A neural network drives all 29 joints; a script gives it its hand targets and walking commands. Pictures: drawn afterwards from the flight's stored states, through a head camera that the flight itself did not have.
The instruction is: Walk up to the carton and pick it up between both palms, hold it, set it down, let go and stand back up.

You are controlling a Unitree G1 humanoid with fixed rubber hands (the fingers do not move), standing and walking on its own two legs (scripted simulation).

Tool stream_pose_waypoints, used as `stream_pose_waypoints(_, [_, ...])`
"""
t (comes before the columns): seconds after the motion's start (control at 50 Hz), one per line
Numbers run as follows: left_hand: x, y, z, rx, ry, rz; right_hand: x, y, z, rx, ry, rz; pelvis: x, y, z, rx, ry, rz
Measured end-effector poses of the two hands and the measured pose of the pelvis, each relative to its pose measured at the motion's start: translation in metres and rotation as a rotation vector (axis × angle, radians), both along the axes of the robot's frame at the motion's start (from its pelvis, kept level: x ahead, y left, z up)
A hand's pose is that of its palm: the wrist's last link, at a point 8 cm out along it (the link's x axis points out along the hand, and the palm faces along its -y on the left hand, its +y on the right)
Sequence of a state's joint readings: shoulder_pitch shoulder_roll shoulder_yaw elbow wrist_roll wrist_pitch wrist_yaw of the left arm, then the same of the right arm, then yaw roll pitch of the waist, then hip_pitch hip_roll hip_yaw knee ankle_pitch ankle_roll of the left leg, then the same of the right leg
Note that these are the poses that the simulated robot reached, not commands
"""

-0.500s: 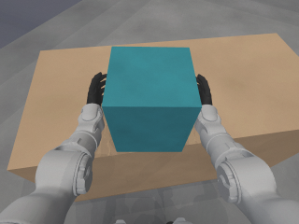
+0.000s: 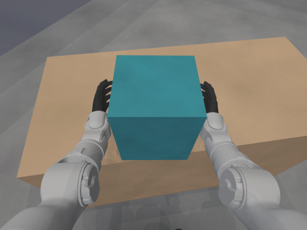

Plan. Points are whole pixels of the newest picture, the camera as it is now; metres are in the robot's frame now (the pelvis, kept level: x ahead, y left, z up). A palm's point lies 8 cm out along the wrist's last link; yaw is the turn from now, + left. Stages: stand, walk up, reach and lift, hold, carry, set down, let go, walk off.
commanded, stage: reach and lift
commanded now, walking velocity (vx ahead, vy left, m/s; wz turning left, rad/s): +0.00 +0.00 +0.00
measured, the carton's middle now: (155, 112) +0.43 +0.01 +0.01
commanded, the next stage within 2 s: none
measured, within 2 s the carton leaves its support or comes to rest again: leaves its support in 1.28 s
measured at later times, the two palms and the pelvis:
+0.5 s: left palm (100, 110) +0.41 +0.16 +0.05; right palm (209, 112) +0.41 -0.14 +0.04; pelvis +0.03 +0.00 +0.02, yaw +0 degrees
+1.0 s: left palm (100, 110) +0.41 +0.16 +0.05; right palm (209, 112) +0.41 -0.14 +0.04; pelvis +0.03 +0.00 +0.02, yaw +1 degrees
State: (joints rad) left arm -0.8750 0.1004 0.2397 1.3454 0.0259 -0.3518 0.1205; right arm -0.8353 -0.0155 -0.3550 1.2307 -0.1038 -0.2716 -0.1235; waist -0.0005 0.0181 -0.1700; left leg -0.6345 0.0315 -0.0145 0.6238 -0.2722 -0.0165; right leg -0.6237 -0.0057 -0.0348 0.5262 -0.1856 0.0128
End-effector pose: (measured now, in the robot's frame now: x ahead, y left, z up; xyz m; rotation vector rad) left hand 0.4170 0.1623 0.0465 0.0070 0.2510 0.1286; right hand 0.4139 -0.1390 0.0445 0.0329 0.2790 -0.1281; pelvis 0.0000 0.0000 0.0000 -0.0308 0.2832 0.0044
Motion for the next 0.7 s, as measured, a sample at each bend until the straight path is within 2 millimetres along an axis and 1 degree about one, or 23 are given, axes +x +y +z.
stream_pose_waypoints(0.12, [-0.005, -0.001, 0.002, 0.007, -0.019, 0.005, -0.004, 0.0, 0.002, -0.024, -0.038, 0.009, 0.005, 0.001, 0.008, 0.002, -0.045, 0.004])
stream_pose_waypoints(0.26, [-0.01, -0.001, 0.005, 0.016, -0.033, -0.006, -0.012, 0.0, 0.003, -0.047, -0.059, 0.011, 0.017, -0.001, 0.016, 0.009, -0.104, 0.008])
stream_pose_waypoints(0.52, [-0.003, 0.0, -0.001, 0.024, -0.006, -0.011, -0.006, 0.001, -0.001, -0.072, -0.049, 0.015, 0.035, -0.004, 0.021, 0.006, -0.128, 0.005])
stream_pose_waypoints(0.7, [-0.004, 0.0, 0.0, 0.03, -0.009, -0.01, -0.006, 0.001, -0.001, -0.076, -0.057, 0.014, 0.035, -0.004, 0.022, 0.006, -0.134, 0.009])
